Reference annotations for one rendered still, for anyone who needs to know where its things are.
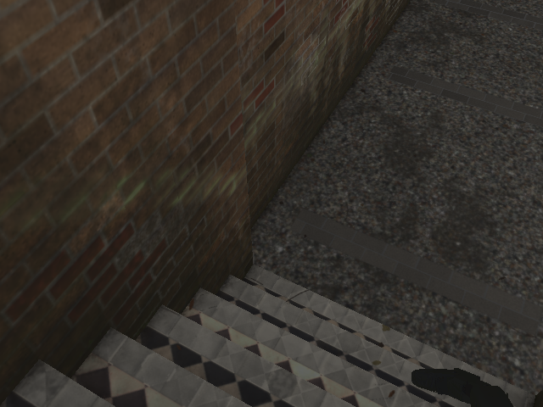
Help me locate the stairs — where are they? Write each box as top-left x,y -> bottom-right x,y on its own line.
0,264 -> 535,407

